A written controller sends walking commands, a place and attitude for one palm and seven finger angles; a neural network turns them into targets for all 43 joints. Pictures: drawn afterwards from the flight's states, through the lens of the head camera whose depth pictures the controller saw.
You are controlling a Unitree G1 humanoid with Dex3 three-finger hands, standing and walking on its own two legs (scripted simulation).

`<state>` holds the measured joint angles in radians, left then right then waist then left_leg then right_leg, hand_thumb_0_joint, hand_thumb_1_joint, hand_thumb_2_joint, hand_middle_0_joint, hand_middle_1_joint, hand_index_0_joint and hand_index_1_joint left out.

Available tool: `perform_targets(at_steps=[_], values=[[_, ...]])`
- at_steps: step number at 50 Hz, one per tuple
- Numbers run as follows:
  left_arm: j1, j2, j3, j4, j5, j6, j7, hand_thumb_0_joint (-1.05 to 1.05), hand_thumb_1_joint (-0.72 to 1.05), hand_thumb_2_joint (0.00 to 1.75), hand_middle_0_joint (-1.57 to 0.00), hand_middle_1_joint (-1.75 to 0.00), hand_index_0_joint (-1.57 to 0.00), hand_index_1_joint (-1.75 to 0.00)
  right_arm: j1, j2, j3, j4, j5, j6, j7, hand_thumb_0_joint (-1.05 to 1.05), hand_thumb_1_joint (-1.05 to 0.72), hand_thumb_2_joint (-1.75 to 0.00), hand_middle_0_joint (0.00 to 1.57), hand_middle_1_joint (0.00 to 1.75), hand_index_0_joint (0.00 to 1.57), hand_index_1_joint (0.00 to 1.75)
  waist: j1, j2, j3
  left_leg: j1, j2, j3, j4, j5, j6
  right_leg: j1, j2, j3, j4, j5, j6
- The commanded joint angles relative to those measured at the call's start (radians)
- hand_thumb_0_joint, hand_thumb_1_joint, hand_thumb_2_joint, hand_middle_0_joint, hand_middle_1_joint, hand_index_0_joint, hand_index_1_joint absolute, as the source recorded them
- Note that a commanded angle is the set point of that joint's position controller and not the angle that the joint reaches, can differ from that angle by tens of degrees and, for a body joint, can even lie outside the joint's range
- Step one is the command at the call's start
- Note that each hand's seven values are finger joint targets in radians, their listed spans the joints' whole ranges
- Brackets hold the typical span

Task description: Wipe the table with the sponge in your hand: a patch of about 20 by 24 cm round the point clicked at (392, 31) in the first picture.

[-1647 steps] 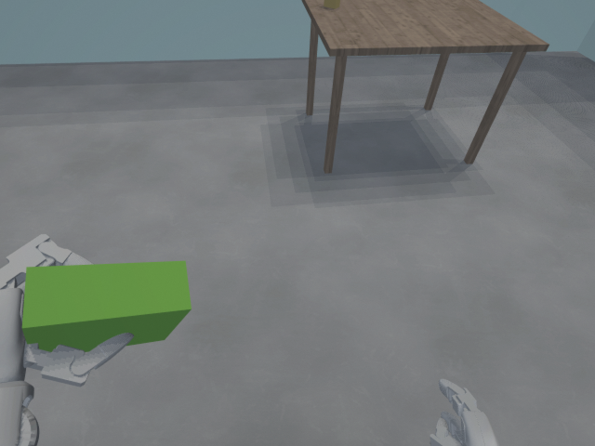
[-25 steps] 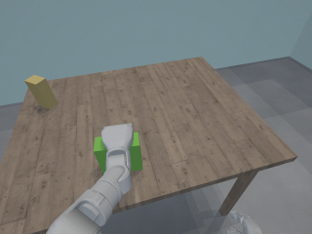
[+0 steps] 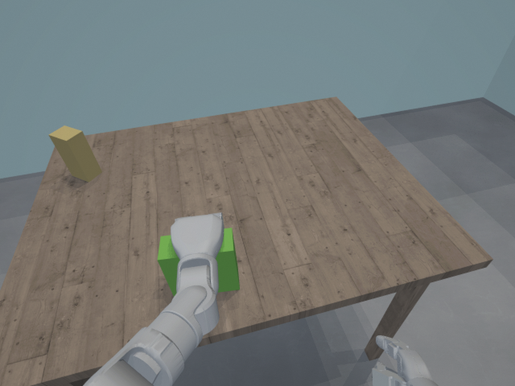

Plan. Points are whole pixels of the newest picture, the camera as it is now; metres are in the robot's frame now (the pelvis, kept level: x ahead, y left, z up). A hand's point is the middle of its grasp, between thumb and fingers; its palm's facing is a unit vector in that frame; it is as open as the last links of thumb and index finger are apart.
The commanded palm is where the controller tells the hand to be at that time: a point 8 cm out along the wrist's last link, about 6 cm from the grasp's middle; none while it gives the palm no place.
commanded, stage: wipe back along the third lane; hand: left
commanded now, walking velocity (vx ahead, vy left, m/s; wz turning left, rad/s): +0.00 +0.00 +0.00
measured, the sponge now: (204, 271) +0.34 +0.15 -0.04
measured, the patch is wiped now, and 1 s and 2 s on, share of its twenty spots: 1.00 1.00 1.00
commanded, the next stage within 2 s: slide back across to the middle lane in 0.64 s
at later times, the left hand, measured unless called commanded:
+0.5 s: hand (203, 252) +0.34 +0.14 +0.01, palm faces -0.04 -0.03 -1.00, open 9.6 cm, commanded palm +0.30 +0.13 +0.04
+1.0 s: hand (198, 252) +0.34 +0.15 +0.02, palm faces -0.02 -0.07 -1.00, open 9.6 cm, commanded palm +0.29 +0.16 +0.07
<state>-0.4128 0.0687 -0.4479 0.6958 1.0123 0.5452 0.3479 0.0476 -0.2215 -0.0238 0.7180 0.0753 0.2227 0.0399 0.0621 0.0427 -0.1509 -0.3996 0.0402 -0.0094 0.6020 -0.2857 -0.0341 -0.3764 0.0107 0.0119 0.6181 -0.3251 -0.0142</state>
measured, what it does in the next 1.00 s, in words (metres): stands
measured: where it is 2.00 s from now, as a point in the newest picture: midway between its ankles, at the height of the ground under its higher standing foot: outside the picture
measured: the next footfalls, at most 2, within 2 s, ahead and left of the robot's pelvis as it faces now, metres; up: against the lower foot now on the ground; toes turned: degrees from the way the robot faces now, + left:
none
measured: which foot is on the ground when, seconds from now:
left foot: down 0.00-1.00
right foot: down 0.00-1.00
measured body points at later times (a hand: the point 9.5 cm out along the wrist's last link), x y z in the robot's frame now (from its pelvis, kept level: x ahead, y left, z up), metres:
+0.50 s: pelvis +0.00 +0.00 +0.00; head -0.02 -0.02 +0.45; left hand +0.34 +0.14 +0.07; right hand +0.19 -0.22 -0.11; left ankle +0.01 +0.14 -0.73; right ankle -0.01 -0.11 -0.73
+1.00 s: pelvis +0.00 +0.00 +0.00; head -0.02 -0.02 +0.45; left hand +0.34 +0.15 +0.07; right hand +0.18 -0.23 -0.10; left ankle +0.01 +0.14 -0.73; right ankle -0.01 -0.11 -0.73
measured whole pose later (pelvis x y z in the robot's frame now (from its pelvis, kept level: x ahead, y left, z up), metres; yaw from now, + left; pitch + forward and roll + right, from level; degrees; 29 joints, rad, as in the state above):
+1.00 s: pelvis +0.00 +0.00 +0.00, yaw -1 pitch +4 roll +0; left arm -0.38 0.11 -0.37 0.65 1.00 0.51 0.33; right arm 0.07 -0.22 -0.02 0.72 0.08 0.20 0.01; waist 0.04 0.05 -0.13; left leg -0.37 0.05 0.01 0.57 -0.27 -0.03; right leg -0.36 0.02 0.03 0.60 -0.31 -0.01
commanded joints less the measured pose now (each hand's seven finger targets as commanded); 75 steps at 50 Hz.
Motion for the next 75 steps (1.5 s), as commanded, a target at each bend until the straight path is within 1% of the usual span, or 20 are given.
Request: perform_targets(at_steps=[1,3,5,8,15,18,20,23,25,33,36,42,43,46,53,60,68,71,73,75], values=[[-0.142,-0.003,0.028,-0.040,-0.026,-0.008,-0.028,0.00,0.10,1.30,-1.20,-1.60,-1.20,-1.60,-0.168,-0.107,-0.030,-0.150,0.001,-0.045,-0.009,0.00,-0.90,-0.90,0.20,0.30,0.20,0.30,-0.012,-0.172,-0.115,0.091,-0.056,0.053,-0.044,0.172,0.054,0.039,0.024,-0.024,-0.110,0.287,-0.050],[-0.103,0.036,0.075,-0.056,-0.027,-0.008,-0.030,0.00,0.10,1.30,-1.20,-1.60,-1.20,-1.60,-0.171,-0.111,-0.032,-0.152,-0.002,-0.045,-0.006,0.00,-0.90,-0.90,0.20,0.30,0.20,0.30,0.012,-0.168,-0.139,0.086,-0.056,0.047,-0.048,0.190,0.051,0.061,0.027,-0.015,-0.108,0.314,-0.057],[-0.136,0.000,0.027,-0.060,-0.023,-0.010,-0.031,0.00,0.10,1.30,-1.20,-1.60,-1.20,-1.60,-0.168,-0.108,-0.030,-0.154,0.003,-0.044,-0.007,0.00,-0.90,-0.90,0.20,0.30,0.20,0.30,-0.013,-0.172,-0.116,0.089,-0.056,0.052,-0.043,0.180,0.053,0.043,0.025,-0.024,-0.105,0.302,-0.051],[-0.109,0.025,0.063,-0.061,-0.021,-0.004,-0.029,0.00,0.10,1.30,-1.20,-1.60,-1.20,-1.60,-0.170,-0.112,-0.035,-0.154,-0.001,-0.046,-0.005,0.00,-0.90,-0.90,0.20,0.30,0.20,0.30,0.007,-0.178,-0.132,0.086,-0.054,0.046,-0.048,0.188,0.052,0.050,0.030,-0.019,-0.108,0.299,-0.056],[-0.150,-0.012,0.016,-0.052,-0.029,-0.002,-0.032,0.00,0.10,1.30,-1.20,-1.60,-1.20,-1.60,-0.168,-0.106,-0.030,-0.155,0.005,-0.052,-0.009,0.00,-0.90,-0.90,0.20,0.30,0.20,0.30,-0.014,-0.165,-0.105,0.087,-0.054,0.053,-0.048,0.155,0.054,0.023,0.027,-0.033,-0.110,0.251,-0.049],[-0.163,0.057,0.091,-0.032,-0.030,-0.003,-0.028,0.00,0.10,1.30,-1.20,-1.60,-1.20,-1.60,-0.166,-0.114,-0.030,-0.143,0.003,-0.055,-0.018,0.00,-0.90,-0.90,0.20,0.30,0.20,0.30,0.001,-0.175,-0.119,0.080,-0.054,0.048,-0.055,0.148,0.053,0.027,0.031,-0.017,-0.123,0.236,-0.052],[-0.197,0.003,0.032,-0.019,-0.023,-0.010,-0.028,0.00,0.10,1.30,-1.20,-1.60,-1.20,-1.60,-0.156,-0.107,-0.028,-0.144,0.005,-0.057,-0.018,0.00,-0.90,-0.90,0.20,0.30,0.20,0.30,-0.025,-0.167,-0.097,0.083,-0.053,0.052,-0.049,0.144,0.054,0.006,0.028,-0.030,-0.113,0.236,-0.048],[-0.153,0.062,0.101,-0.017,-0.022,-0.016,-0.026,0.00,0.10,1.30,-1.20,-1.60,-1.20,-1.60,-0.157,-0.113,-0.033,-0.143,-0.001,-0.059,-0.019,0.00,-0.90,-0.90,0.20,0.30,0.20,0.30,0.006,-0.174,-0.132,0.079,-0.053,0.046,-0.054,0.153,0.051,0.029,0.030,-0.019,-0.118,0.238,-0.052],[-0.193,-0.010,0.026,-0.016,-0.017,-0.021,-0.026,0.00,0.10,1.30,-1.20,-1.60,-1.20,-1.60,-0.153,-0.104,-0.030,-0.150,0.004,-0.059,-0.017,0.00,-0.90,-0.90,0.20,0.30,0.20,0.30,-0.021,-0.169,-0.110,0.082,-0.052,0.051,-0.049,0.140,0.053,0.003,0.028,-0.033,-0.112,0.218,-0.048],[-0.226,0.043,0.090,0.022,-0.023,-0.026,-0.014,0.00,0.10,1.30,-1.20,-1.60,-1.20,-1.60,-0.149,-0.110,-0.033,-0.136,-0.002,-0.062,-0.022,0.00,-0.90,-0.90,0.20,0.30,0.20,0.30,-0.010,-0.179,-0.126,0.072,-0.050,0.045,-0.051,0.130,0.052,0.000,0.032,-0.027,-0.118,0.202,-0.051],[-0.232,0.000,0.046,0.035,-0.026,-0.028,-0.013,0.00,0.10,1.30,-1.20,-1.60,-1.20,-1.60,-0.142,-0.104,-0.030,-0.141,0.001,-0.064,-0.023,0.00,-0.90,-0.90,0.20,0.30,0.20,0.30,-0.020,-0.171,-0.115,0.073,-0.053,0.053,-0.049,0.118,0.054,-0.008,0.028,-0.036,-0.116,0.187,-0.046],[-0.208,0.066,0.097,-0.043,-0.025,-0.032,-0.010,0.00,0.10,1.30,-1.20,-1.60,-1.20,-1.60,-0.153,-0.104,-0.030,-0.156,0.002,-0.068,-0.028,0.00,-0.90,-0.90,0.20,0.30,0.20,0.30,-0.002,-0.155,-0.146,0.096,-0.055,0.054,-0.056,0.144,0.057,0.041,0.023,-0.027,-0.121,0.219,-0.045],[-0.177,0.136,0.172,-0.054,-0.025,-0.029,-0.008,0.00,0.10,1.30,-1.20,-1.60,-1.20,-1.60,-0.159,-0.111,-0.033,-0.152,-0.001,-0.067,-0.031,0.00,-0.90,-0.90,0.20,0.30,0.20,0.30,0.018,-0.173,-0.163,0.097,-0.052,0.046,-0.062,0.156,0.056,0.062,0.026,-0.013,-0.131,0.230,-0.048],[-0.172,0.120,0.131,-0.108,-0.019,-0.016,-0.016,0.00,0.10,1.30,-1.20,-1.60,-1.20,-1.60,-0.168,-0.107,-0.024,-0.165,0.005,-0.073,-0.034,0.00,-0.90,-0.90,0.20,0.30,0.20,0.30,0.006,-0.154,-0.127,0.110,-0.055,0.054,-0.075,0.147,0.059,0.065,0.022,-0.016,-0.140,0.213,-0.043],[-0.086,0.235,0.215,-0.212,-0.006,-0.001,-0.054,0.00,0.10,1.30,-1.20,-1.60,-1.20,-1.60,-0.191,-0.118,-0.020,-0.176,0.005,-0.088,-0.045,0.00,-0.90,-0.90,0.20,0.30,0.20,0.30,0.034,-0.145,-0.131,0.145,-0.062,0.046,-0.093,0.178,0.062,0.115,0.023,0.009,-0.168,0.236,-0.048],[0.001,0.185,0.148,-0.316,0.000,-0.041,-0.099,0.00,0.10,1.30,-1.20,-1.60,-1.20,-1.60,-0.191,-0.115,-0.019,-0.194,0.009,-0.102,-0.039,0.00,-0.90,-0.90,0.20,0.30,0.20,0.30,0.016,-0.131,-0.106,0.180,-0.062,0.048,-0.085,0.223,0.067,0.115,0.022,0.004,-0.154,0.312,-0.047],[0.097,0.295,0.257,-0.377,0.014,-0.077,-0.101,0.00,0.10,1.30,-1.20,-1.60,-1.20,-1.60,-0.196,-0.125,-0.016,-0.197,0.001,-0.119,-0.043,0.00,-0.90,-0.90,0.20,0.30,0.20,0.30,0.040,-0.121,-0.106,0.185,-0.065,0.035,-0.085,0.258,0.061,0.133,0.024,0.026,-0.151,0.372,-0.053],[0.116,0.270,0.230,-0.397,0.018,-0.078,-0.103,0.00,0.10,1.30,-1.20,-1.60,-1.20,-1.60,-0.191,-0.120,-0.016,-0.202,0.003,-0.125,-0.042,0.00,-0.90,-0.90,0.20,0.30,0.20,0.30,0.034,-0.108,-0.101,0.190,-0.064,0.040,-0.082,0.266,0.063,0.129,0.024,0.014,-0.138,0.378,-0.050],[0.132,0.345,0.303,-0.411,0.014,-0.079,-0.105,0.00,0.10,1.30,-1.20,-1.60,-1.20,-1.60,-0.197,-0.130,-0.016,-0.200,0.000,-0.127,-0.046,0.00,-0.90,-0.90,0.20,0.30,0.20,0.30,0.046,-0.113,-0.115,0.191,-0.065,0.029,-0.083,0.275,0.060,0.144,0.025,0.027,-0.142,0.392,-0.054],[0.126,0.274,0.233,-0.428,0.012,-0.083,-0.115,0.00,0.10,1.30,-1.20,-1.60,-1.20,-1.60,-0.193,-0.122,-0.013,-0.204,0.001,-0.129,-0.046,0.00,-0.90,-0.90,0.20,0.30,0.20,0.30,0.026,-0.117,-0.098,0.189,-0.064,0.035,-0.080,0.268,0.062,0.128,0.023,0.011,-0.136,0.388,-0.047]])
